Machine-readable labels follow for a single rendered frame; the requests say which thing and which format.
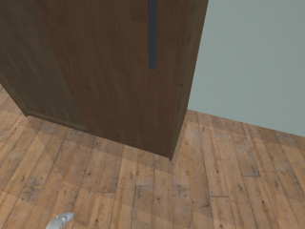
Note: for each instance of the handle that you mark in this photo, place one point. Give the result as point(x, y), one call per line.
point(152, 33)

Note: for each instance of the wardrobe door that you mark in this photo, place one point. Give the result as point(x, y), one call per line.
point(102, 48)
point(29, 64)

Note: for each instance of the robot left hand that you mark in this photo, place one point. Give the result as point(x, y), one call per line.
point(60, 220)

